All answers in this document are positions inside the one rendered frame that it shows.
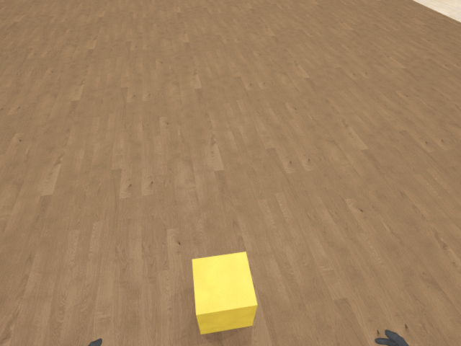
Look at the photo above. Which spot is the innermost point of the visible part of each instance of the carton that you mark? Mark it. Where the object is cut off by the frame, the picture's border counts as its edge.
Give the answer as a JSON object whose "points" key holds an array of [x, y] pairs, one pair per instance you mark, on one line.
{"points": [[224, 292]]}

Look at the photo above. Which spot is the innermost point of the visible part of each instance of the robot right hand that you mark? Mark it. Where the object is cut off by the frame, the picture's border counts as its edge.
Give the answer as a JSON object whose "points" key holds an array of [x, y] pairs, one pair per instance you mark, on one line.
{"points": [[394, 339]]}

